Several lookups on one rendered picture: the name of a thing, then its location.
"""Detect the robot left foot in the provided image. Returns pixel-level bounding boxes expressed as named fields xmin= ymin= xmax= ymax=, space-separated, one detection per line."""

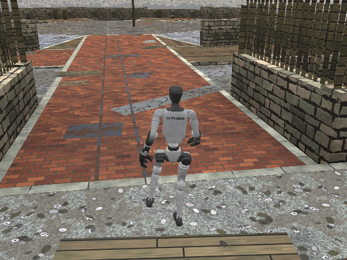
xmin=146 ymin=197 xmax=154 ymax=207

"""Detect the robot left hand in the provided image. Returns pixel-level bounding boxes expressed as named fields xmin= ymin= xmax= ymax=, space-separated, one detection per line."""
xmin=139 ymin=154 xmax=152 ymax=168

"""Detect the robot torso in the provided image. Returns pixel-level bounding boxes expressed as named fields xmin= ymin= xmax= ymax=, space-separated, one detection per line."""
xmin=162 ymin=107 xmax=188 ymax=163

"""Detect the robot left upper arm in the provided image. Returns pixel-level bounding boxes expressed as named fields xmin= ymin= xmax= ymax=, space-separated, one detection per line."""
xmin=149 ymin=109 xmax=164 ymax=140

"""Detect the left robot forearm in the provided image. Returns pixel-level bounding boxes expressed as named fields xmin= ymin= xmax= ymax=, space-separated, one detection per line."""
xmin=141 ymin=131 xmax=154 ymax=156

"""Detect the robot right upper arm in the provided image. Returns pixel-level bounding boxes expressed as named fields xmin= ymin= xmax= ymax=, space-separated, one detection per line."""
xmin=186 ymin=109 xmax=200 ymax=138

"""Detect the robot right hand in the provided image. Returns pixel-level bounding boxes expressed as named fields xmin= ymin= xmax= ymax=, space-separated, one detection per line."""
xmin=187 ymin=137 xmax=200 ymax=146

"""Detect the right robot forearm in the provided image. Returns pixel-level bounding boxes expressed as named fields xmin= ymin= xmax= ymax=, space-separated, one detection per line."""
xmin=194 ymin=130 xmax=201 ymax=142

